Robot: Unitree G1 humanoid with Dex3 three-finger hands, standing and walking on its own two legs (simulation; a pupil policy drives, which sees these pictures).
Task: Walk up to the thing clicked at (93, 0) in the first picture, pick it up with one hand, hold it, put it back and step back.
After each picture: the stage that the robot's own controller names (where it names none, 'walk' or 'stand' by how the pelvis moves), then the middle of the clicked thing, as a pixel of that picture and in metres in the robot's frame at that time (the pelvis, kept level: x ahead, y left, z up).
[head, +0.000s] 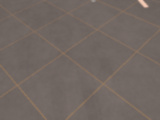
stand; out of the picture +2.41 -0.09 -0.72
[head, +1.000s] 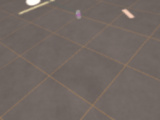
walk; (78, 14) +2.26 +0.28 -0.69
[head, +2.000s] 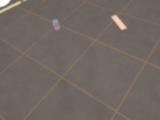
walk; (56, 24) +1.58 +0.51 -0.71
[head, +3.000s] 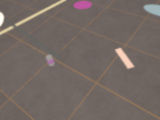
walk; (50, 60) +1.08 +0.50 -0.72
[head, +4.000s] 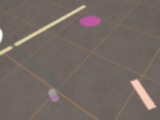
walk; (53, 95) +0.69 +0.40 -0.72
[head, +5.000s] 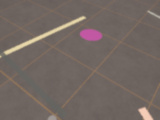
walk; out of the picture +0.46 +0.25 -0.69
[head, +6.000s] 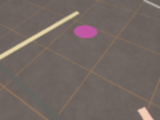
stand; out of the picture +0.35 +0.29 -0.71
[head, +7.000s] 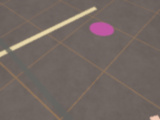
stand; out of the picture +0.34 +0.23 -0.71
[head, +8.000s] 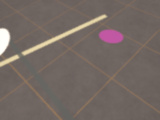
stand; out of the picture +0.35 +0.23 -0.72
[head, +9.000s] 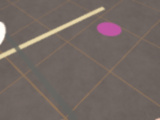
stand; out of the picture +0.36 +0.22 -0.72
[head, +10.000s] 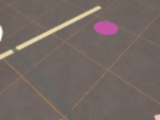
stand; out of the picture +0.37 +0.22 -0.71
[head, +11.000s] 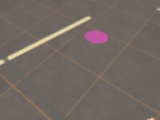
stand; out of the picture +0.36 +0.25 -0.72
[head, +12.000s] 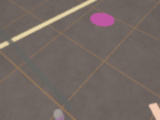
stand; (59, 115) +0.40 +0.23 -0.71
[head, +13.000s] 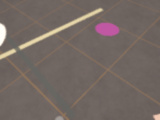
rise first; out of the picture +0.41 +0.24 -0.70
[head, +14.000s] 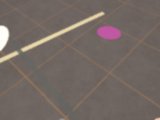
stand; out of the picture +0.41 +0.22 -0.72
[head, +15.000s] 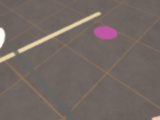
stand; out of the picture +0.40 +0.23 -0.72
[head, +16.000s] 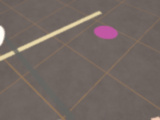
stand; out of the picture +0.40 +0.23 -0.72
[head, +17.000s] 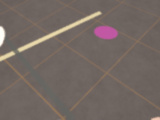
stand; out of the picture +0.40 +0.23 -0.72
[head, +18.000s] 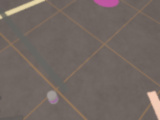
go down; (52, 97) +0.45 +0.21 -0.63
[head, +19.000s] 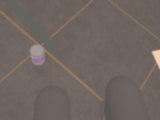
go down; (37, 55) +0.52 +0.17 -0.33
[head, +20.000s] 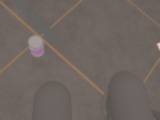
close in; (36, 46) +0.53 +0.17 -0.32
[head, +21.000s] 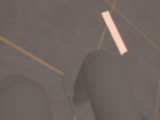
close; out of the picture +0.53 +0.21 -0.25
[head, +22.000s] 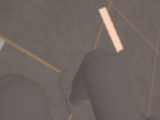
close; out of the picture +0.47 +0.14 -0.27
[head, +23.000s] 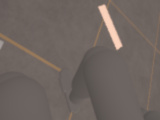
lift; out of the picture +0.46 +0.14 -0.27
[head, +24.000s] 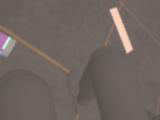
lift; out of the picture +0.45 +0.13 -0.27
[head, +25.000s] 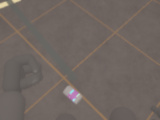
lift; (72, 94) +0.44 +0.08 -0.56
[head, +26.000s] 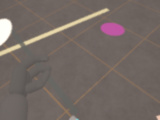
close; out of the picture +0.42 +0.10 -0.70
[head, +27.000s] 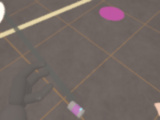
stand; (76, 109) +0.44 +0.08 -0.67
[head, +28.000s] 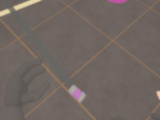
stand; (77, 93) +0.47 +0.06 -0.62
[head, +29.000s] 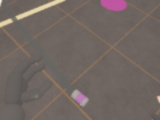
stand; (79, 98) +0.47 +0.05 -0.63
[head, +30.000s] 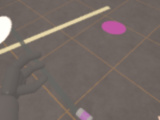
stand; (84, 116) +0.46 +0.04 -0.70
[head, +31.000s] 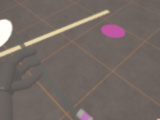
stand; (84, 117) +0.47 +0.03 -0.71
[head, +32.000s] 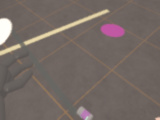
stand; (84, 114) +0.49 +0.03 -0.71
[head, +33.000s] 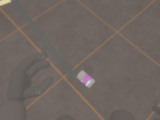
stand; (85, 79) +0.53 +0.01 -0.57
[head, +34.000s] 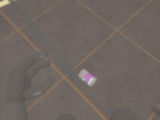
close; (87, 77) +0.53 +0.00 -0.56
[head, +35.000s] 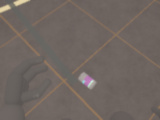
close; (87, 80) +0.54 +0.00 -0.58
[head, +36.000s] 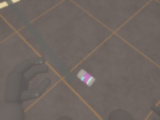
close; (86, 77) +0.55 +0.00 -0.58
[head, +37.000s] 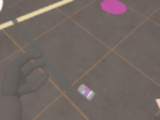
hold; (86, 92) +0.53 +0.00 -0.64
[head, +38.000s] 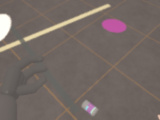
close; (89, 108) +0.51 -0.01 -0.70
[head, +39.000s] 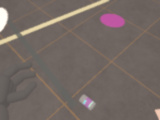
hold; (87, 102) +0.53 +0.00 -0.69
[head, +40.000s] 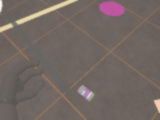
hold; (86, 93) +0.53 +0.00 -0.66
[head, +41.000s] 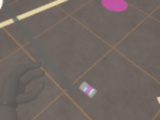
hold; (88, 89) +0.54 -0.01 -0.64
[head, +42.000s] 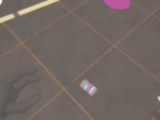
close; (88, 87) +0.54 -0.02 -0.63
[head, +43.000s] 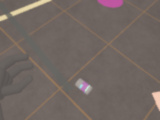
stand; (83, 86) +0.54 +0.00 -0.64
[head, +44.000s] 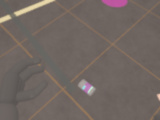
close; (86, 87) +0.53 -0.01 -0.63
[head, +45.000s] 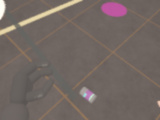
stand; (88, 94) +0.53 +0.00 -0.66
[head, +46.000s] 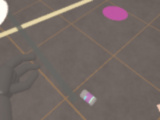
close; (88, 97) +0.52 +0.00 -0.67
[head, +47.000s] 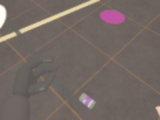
close; (87, 101) +0.51 +0.00 -0.68
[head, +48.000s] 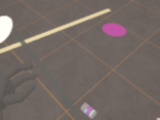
close; (88, 110) +0.52 -0.01 -0.70
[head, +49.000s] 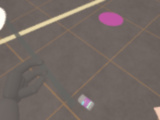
stand; (86, 102) +0.52 +0.01 -0.69
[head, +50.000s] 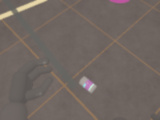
stand; (87, 84) +0.54 +0.00 -0.61
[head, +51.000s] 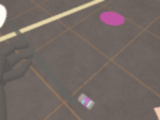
close; (86, 101) +0.52 -0.01 -0.69
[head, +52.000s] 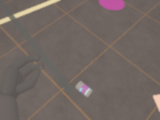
close; (84, 89) +0.54 +0.00 -0.65
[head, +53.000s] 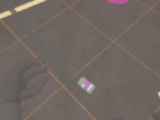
stand; (86, 85) +0.53 +0.00 -0.62
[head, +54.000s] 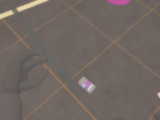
close; (87, 85) +0.54 -0.01 -0.62
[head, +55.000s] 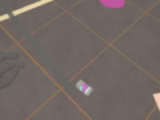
hold; (84, 87) +0.53 -0.01 -0.65
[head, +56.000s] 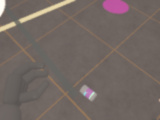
hold; (88, 93) +0.52 +0.00 -0.64
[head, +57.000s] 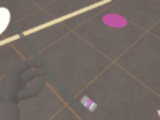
close; (88, 103) +0.52 +0.00 -0.69
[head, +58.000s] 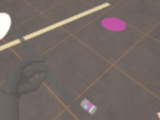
close; (88, 106) +0.52 +0.00 -0.69
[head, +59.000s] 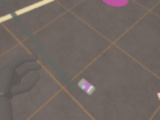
close; (86, 86) +0.54 +0.00 -0.63
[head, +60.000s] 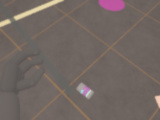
close; (85, 90) +0.52 +0.00 -0.65
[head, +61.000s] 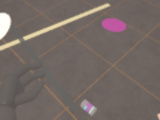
close; (88, 107) +0.51 +0.00 -0.69
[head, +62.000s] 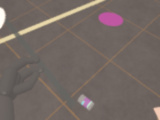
close; (86, 102) +0.52 +0.00 -0.69
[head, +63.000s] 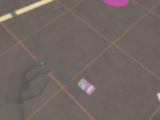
hold; (86, 86) +0.54 +0.00 -0.63
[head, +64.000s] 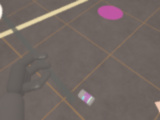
close; (86, 97) +0.52 +0.00 -0.66
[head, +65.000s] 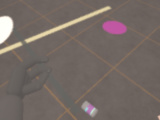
close; (89, 109) +0.52 +0.00 -0.70
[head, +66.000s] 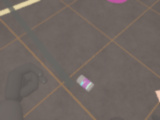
lower; (85, 83) +0.54 +0.00 -0.62
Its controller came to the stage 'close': yes
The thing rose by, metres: 0.01
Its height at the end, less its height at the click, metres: -0.02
